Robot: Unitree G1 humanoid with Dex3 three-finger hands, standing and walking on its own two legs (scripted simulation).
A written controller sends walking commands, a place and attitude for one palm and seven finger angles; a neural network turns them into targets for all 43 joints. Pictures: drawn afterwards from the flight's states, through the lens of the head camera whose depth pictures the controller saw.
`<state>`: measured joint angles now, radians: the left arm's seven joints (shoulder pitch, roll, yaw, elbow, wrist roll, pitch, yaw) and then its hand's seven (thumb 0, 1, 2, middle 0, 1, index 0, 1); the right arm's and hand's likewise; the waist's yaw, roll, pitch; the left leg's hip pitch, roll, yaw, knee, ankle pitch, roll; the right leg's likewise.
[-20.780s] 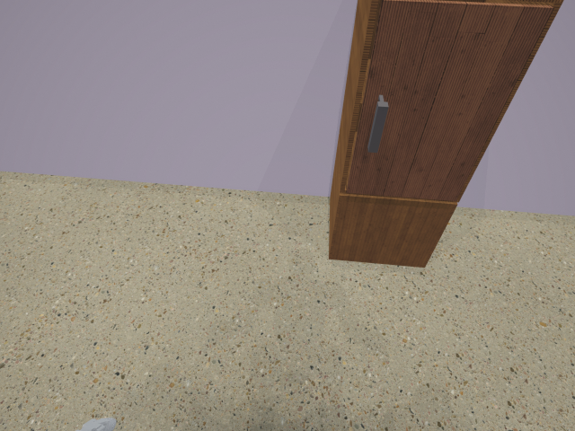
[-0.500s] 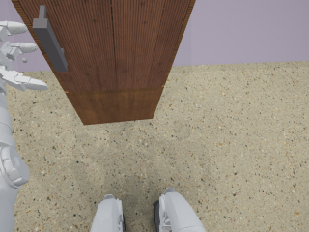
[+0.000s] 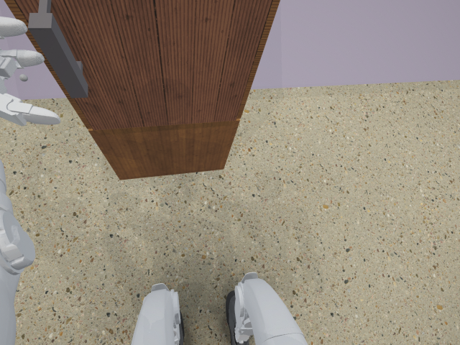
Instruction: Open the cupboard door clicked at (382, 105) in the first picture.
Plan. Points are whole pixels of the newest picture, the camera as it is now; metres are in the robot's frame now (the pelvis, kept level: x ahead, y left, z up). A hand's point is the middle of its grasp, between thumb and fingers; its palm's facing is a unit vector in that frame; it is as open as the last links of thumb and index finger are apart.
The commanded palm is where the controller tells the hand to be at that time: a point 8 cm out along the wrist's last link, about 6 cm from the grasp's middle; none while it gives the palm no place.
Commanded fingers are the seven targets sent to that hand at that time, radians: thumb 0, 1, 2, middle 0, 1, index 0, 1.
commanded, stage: slide the fingers in behind the handle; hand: left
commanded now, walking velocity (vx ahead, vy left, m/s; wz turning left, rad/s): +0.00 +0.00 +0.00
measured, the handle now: (63, 49) +0.58 +0.22 +0.06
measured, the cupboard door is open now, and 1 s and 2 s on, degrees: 0 0 0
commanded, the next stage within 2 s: close the thumb around the handle in 1.36 s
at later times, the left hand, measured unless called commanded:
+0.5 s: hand (50, 72) +0.53 +0.23 +0.06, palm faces +0.04 -1.00 -0.01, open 14.0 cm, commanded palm +0.51 +0.26 +0.06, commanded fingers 0.00 -0.50 0.30 -0.30 -1.20 -0.30 -1.20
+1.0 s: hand (70, 75) +0.53 +0.21 +0.06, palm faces +0.05 -1.00 -0.01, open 14.0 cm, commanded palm +0.51 +0.24 +0.06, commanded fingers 0.00 -0.50 0.30 -0.30 -1.20 -0.30 -1.20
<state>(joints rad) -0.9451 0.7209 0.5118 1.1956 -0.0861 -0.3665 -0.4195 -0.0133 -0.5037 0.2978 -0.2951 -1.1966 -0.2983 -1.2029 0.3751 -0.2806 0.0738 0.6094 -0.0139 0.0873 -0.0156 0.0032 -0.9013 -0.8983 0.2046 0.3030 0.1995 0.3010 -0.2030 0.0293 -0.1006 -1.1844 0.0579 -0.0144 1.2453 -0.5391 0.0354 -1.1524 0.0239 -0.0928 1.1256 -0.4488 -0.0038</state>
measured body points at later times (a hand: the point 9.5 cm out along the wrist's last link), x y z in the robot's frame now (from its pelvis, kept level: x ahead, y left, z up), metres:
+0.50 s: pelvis +0.01 +0.00 +0.00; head +0.18 +0.04 +0.42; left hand +0.52 +0.29 +0.06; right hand +0.01 -0.25 -0.10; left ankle +0.01 +0.09 -0.63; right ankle +0.04 -0.13 -0.63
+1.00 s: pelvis +0.01 +0.00 +0.00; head +0.17 +0.03 +0.42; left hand +0.52 +0.26 +0.06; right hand +0.01 -0.26 -0.10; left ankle +0.01 +0.09 -0.63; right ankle +0.04 -0.13 -0.63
